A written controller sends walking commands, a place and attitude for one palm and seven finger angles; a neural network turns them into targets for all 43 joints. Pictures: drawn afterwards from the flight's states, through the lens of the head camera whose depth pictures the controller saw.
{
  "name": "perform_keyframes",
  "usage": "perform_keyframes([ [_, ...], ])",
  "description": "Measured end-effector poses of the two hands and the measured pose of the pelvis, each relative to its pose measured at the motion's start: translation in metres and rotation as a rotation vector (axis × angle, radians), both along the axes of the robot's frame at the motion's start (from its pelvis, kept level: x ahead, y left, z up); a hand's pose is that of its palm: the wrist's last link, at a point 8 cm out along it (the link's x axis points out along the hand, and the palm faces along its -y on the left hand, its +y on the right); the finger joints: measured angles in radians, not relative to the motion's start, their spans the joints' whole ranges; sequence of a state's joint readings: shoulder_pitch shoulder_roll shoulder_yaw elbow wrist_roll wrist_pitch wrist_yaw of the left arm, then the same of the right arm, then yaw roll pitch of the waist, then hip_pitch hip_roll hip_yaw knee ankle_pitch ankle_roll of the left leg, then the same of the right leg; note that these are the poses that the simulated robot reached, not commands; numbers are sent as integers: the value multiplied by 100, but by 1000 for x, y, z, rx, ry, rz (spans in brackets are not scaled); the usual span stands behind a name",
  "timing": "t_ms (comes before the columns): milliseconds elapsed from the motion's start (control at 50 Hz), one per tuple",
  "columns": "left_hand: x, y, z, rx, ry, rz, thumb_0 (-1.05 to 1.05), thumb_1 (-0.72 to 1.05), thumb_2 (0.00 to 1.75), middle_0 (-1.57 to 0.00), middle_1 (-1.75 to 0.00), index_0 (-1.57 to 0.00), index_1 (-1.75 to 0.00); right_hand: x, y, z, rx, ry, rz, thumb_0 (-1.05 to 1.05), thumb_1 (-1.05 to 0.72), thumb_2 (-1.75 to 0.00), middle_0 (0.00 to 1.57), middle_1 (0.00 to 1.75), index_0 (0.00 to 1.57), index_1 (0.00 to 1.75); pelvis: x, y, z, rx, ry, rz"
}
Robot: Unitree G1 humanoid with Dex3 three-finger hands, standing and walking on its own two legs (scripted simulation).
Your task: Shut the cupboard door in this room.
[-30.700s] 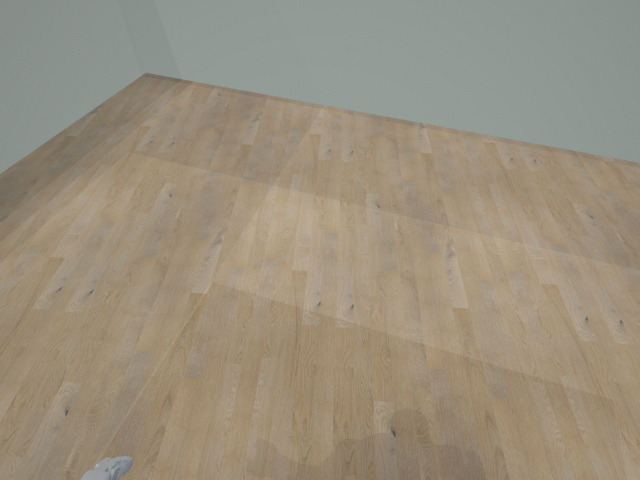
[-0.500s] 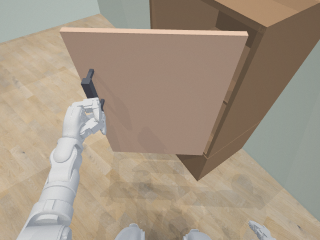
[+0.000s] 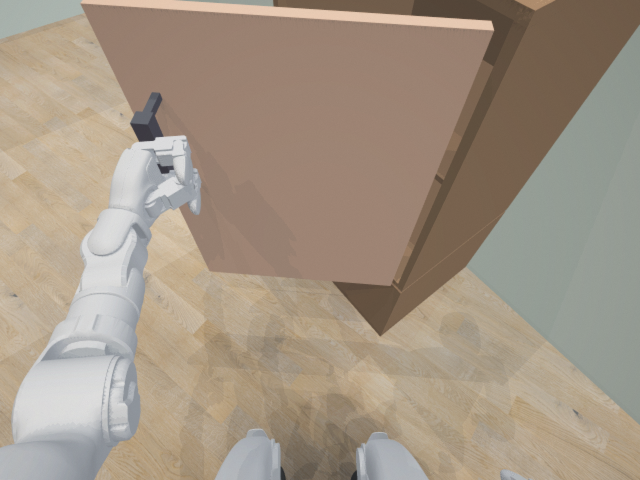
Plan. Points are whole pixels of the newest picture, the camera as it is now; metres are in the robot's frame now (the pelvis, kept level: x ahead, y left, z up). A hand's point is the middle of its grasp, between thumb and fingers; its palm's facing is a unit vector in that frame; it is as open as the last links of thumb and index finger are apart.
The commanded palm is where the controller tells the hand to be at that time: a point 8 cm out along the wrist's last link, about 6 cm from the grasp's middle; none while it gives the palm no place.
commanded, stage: push the door shut along its arc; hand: left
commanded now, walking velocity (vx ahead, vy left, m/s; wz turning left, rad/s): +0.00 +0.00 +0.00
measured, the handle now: (165, 147) +0.53 +0.20 +0.08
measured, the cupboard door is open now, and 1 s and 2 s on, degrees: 47 35 21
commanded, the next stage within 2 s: pull the fist back off the door in 1.34 s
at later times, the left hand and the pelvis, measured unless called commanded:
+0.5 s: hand (222, 150) +0.51 +0.12 +0.09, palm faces -0.28 -0.96 -0.02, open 3.1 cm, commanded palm +0.51 +0.17 +0.09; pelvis +0.00 +0.01 -0.01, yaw -1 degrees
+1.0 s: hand (249, 124) +0.55 +0.09 +0.09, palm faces -0.38 -0.93 -0.04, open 3.0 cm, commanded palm +0.57 +0.13 +0.09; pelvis +0.00 +0.00 -0.03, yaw -2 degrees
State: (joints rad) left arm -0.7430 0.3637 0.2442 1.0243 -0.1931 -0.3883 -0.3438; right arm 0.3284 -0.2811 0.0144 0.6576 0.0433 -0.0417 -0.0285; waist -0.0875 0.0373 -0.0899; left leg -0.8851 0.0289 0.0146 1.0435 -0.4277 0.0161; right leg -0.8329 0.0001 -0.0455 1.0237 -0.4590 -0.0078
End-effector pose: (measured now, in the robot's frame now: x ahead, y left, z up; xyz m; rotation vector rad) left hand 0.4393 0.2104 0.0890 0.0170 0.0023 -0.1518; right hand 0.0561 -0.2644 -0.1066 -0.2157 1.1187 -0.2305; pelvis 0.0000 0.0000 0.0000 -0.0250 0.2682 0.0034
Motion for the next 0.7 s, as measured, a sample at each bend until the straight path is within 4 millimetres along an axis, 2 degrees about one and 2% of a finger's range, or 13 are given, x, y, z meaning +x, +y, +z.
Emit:
perform_keyframes([
  [240,36,-8,-1,11,14,-72,2,90,90,-131,-150,-130,-150,-30,-2,-4,-32,77,-43,1,-90,-90,20,30,20,30,-3,5,-9,-16,53,-1],
  [380,55,-26,1,2,17,-125,2,90,90,-130,-150,-130,-150,-41,1,-5,-27,100,-68,1,-90,-90,20,30,20,30,-1,8,-11,-19,76,-10],
  [700,89,-45,7,22,36,-184,2,90,90,-130,-150,-130,-150,-62,5,-11,-14,166,-106,1,-90,-90,20,30,20,30,2,5,-18,-23,116,-18],
])
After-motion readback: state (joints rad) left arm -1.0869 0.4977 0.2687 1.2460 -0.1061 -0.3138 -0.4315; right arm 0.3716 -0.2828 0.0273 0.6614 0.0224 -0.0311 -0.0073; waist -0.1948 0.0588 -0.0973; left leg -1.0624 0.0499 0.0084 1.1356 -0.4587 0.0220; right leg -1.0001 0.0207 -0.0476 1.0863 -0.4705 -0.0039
